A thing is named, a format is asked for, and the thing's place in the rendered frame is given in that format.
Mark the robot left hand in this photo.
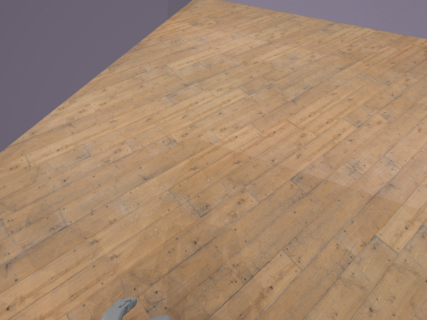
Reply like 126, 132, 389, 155
101, 297, 137, 320

